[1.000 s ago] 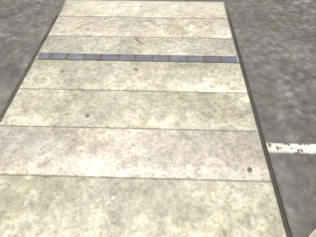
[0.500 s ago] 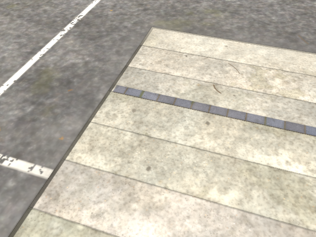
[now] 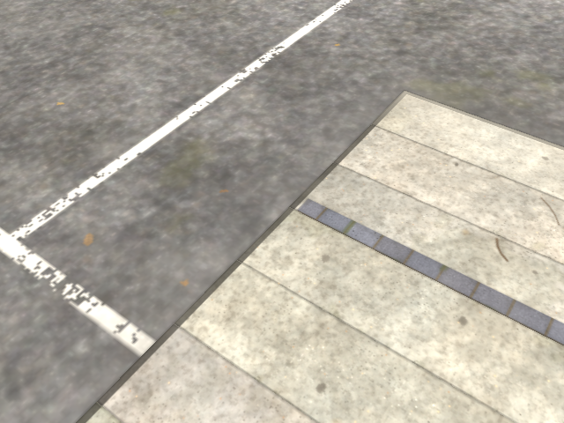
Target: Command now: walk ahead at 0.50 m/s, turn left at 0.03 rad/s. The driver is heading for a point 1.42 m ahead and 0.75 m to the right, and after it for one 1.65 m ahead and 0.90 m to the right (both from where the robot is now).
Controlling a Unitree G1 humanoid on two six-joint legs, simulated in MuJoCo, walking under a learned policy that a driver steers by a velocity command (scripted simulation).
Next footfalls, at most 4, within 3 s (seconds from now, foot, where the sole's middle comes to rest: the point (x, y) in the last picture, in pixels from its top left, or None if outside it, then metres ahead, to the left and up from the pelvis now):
0.30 left None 0.29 0.12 -0.78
0.82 right None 0.45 -0.24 -0.78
1.36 left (408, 335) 0.80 -0.26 -0.78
1.88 right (540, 325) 0.84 -0.62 -0.78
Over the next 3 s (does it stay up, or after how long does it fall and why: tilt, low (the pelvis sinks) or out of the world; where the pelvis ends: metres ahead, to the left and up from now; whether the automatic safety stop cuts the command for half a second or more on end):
stays up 1.15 -0.71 -0.01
